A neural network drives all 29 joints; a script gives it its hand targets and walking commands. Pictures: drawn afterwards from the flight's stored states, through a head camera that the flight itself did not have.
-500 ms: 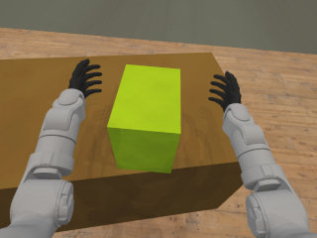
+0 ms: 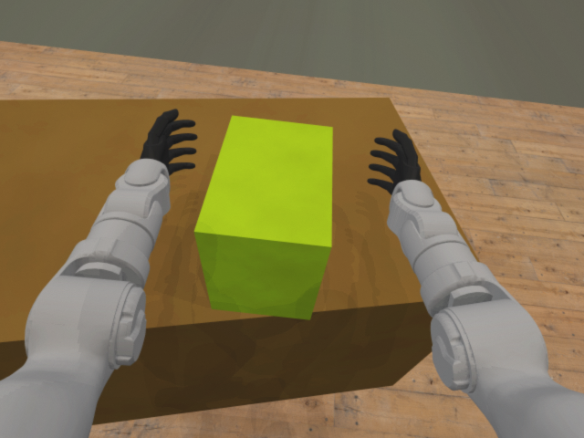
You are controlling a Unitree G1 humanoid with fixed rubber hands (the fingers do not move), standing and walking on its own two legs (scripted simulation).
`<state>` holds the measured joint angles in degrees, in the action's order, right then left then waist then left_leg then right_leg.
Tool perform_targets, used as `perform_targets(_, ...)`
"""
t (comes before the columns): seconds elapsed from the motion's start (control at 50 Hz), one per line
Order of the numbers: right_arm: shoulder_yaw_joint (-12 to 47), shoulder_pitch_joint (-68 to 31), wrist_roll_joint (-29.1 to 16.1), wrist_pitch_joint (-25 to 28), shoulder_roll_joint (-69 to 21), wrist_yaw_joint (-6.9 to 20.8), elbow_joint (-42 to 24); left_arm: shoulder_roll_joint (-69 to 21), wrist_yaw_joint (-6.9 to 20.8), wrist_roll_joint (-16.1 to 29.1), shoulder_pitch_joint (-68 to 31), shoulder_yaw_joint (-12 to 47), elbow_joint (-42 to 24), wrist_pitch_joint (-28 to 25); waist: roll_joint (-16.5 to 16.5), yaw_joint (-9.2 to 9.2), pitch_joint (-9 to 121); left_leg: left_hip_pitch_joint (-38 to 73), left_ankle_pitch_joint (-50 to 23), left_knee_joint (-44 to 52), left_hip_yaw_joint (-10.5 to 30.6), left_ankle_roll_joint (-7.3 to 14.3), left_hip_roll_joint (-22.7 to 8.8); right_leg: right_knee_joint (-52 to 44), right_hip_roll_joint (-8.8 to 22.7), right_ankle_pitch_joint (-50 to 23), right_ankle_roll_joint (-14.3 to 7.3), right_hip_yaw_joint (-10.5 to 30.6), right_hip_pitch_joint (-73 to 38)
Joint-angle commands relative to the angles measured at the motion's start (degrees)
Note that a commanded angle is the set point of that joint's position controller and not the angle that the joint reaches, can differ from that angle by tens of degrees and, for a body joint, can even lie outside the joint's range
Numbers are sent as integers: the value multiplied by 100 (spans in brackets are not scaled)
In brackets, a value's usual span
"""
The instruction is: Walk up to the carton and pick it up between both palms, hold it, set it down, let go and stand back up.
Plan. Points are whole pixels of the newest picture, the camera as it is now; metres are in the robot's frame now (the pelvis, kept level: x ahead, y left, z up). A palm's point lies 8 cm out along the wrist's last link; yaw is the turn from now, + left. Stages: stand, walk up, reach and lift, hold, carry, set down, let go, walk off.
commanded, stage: reach and lift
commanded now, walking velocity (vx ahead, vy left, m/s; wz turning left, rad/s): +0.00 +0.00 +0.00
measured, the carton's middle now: (271, 218) +0.47 +0.02 +0.00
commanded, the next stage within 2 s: none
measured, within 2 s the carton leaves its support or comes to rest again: neither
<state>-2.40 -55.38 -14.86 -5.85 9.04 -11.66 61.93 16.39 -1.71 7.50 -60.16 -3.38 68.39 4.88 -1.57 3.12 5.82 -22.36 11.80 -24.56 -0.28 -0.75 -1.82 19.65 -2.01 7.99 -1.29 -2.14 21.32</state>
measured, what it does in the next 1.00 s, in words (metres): stands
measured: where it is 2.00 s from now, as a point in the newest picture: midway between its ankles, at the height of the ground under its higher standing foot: outside the picture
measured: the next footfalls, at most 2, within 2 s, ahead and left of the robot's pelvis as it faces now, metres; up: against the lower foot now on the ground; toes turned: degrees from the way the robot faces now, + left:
none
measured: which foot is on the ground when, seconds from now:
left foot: down 0.00-1.00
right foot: down 0.00-1.00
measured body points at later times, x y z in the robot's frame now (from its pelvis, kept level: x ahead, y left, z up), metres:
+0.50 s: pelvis -0.01 +0.00 -0.02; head +0.07 +0.03 +0.42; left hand +0.47 +0.16 +0.05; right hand +0.44 -0.18 +0.05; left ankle -0.01 +0.12 -0.74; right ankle +0.01 -0.10 -0.74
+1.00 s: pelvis +0.00 +0.01 -0.01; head +0.09 +0.04 +0.43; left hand +0.46 +0.15 +0.04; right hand +0.43 -0.12 +0.04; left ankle -0.01 +0.12 -0.74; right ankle +0.01 -0.10 -0.74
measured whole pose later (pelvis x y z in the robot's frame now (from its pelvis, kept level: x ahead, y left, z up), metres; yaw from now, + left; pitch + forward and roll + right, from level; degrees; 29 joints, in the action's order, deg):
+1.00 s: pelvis +0.00 +0.01 -0.01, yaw +1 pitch +17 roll -2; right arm -41.1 -49.3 26.7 17.5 -8.8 -7.0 57.9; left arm 3.5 -2.5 -19.1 -57.2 -25.8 73.7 -18.3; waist -1.0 3.1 5.8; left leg -33.9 11.8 -28.4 1.3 0.0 -0.7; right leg 21.7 -0.9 7.7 -0.7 -3.8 31.3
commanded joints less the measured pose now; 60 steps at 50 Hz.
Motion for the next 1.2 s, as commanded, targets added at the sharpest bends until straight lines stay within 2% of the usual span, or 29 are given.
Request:
perform_targets(0.0,-360,-2351,334,654,590,97,-993,606,-42,-40,-2533,-125,-684,-790,603,-24,3772,1148,-2243,-283,-129,-367,195,345,18,-2027,227,-38,-1131)
perform_targets(0.12,-593,-2412,729,1220,511,231,-859,548,-108,66,-2741,-39,-136,-1579,561,54,4525,610,-2005,-529,-116,-351,157,738,133,-2235,234,-8,-963)
perform_targets(0.28,-478,-2256,663,1818,487,313,86,463,-62,129,-2592,107,942,-2273,470,143,4499,-25,-1802,-682,-74,-314,139,1003,206,-2044,219,14,-612)
perform_targets(0.36,-468,-2306,568,2030,549,329,150,324,-100,219,-2764,260,918,-2454,651,187,4767,272,-2027,-885,-68,-422,130,1000,138,-1930,174,-69,-138)
perform_targets(0.42,-391,-2396,460,2038,529,350,-6,307,-129,233,-2845,239,817,-2472,650,125,4976,283,-2088,-948,-88,-422,148,1041,127,-1896,178,-79,-137)
perform_targets(0.44,-371,-2406,440,2022,511,357,-9,309,-134,216,-2835,209,840,-2463,618,107,4968,201,-2019,-933,-94,-400,156,1060,137,-1846,183,-69,-161)
perform_targets(0.46,-194,-2644,478,1941,460,396,31,326,-107,278,-2792,140,1253,-2442,341,-35,4615,-264,-1591,-866,-127,-252,197,1048,169,-1535,200,-27,-229)
perform_targets(0.48,-177,-2656,485,1896,369,423,7,320,-106,325,-2775,154,1326,-2481,201,-52,4525,-641,-1242,-766,-138,-163,204,1100,227,-1364,224,28,-351)
perform_targets(0.52,-215,-2686,528,1874,303,454,-47,305,-151,371,-2803,184,1320,-2564,123,-69,4554,-1000,-935,-666,-138,-102,194,1190,273,-1165,232,78,-459)
perform_targets(0.64,-590,-2629,853,1969,147,380,-4,-27,-254,-2,-3057,-33,904,-2611,544,51,5323,-580,-1634,-920,-172,-285,204,1271,197,-1764,172,16,-422)
perform_targets(0.74,-1266,-2428,1567,2055,-356,325,57,-607,-205,-735,-2965,-566,523,-2533,756,162,5336,22,-2298,-990,-212,-382,195,1111,135,-2251,163,-64,-432)
perform_targets(0.8,-1996,-2304,2581,2178,-1279,443,-52,-1429,-30,-1584,-2837,-1139,254,-2437,811,196,5015,395,-2523,-844,-280,-412,196,902,115,-2363,174,-171,-608)
perform_targets(0.82,-2232,-2267,3080,2249,-1855,545,-125,-1921,79,-1951,-2788,-1274,189,-2409,820,199,4879,545,-2584,-763,-310,-424,193,811,102,-2401,173,-229,-703)
perform_targets(0.86,-2454,-2224,4202,2378,-3660,965,-178,-3608,418,-2720,-2556,-1256,324,-2369,899,204,4349,983,-2550,-555,-324,-470,153,554,72,-2221,109,-424,-771)
perform_targets(0.88,-2472,-2125,4543,2428,-4188,1187,-195,-4163,532,-2947,-2336,-1242,467,-2376,956,167,4155,1204,-2584,-497,-325,-494,118,470,44,-2166,48,-484,-784)
perform_targets(0.9,-2502,-2017,4724,2463,-4346,1336,-200,-4384,564,-3082,-2158,-1269,544,-2381,1024,138,4037,1310,-2659,-463,-323,-527,81,424,26,-2172,-12,-500,-828)
perform_targets(0.94,-2553,-1863,4922,2486,-4376,1482,-172,-4484,532,-3273,-1935,-1457,532,-2337,967,93,3812,1326,-2775,-348,-309,-523,32,352,14,-2208,-46,-485,-1009)
perform_targets(1.02,-2628,-1639,5206,2577,-4316,1568,-212,-4448,497,-3563,-1613,-1795,205,-2161,674,-44,3416,1284,-2836,-85,-369,-439,-2,243,15,-2231,40,-466,-1440)
perform_targets(1.12,-2622,-1471,5358,2676,-4438,1552,-207,-4490,466,-3570,-1515,-1796,-152,-2047,348,-57,3146,1269,-2834,35,-456,-343,-10,174,22,-2250,142,-442,-1760)
perform_targets(1.18,-2541,-1359,5322,2675,-4552,1523,-186,-4498,490,-3534,-1478,-1747,-336,-1989,213,-37,3029,1073,-2698,119,-499,-286,18,211,60,-2519,205,-403,-2118)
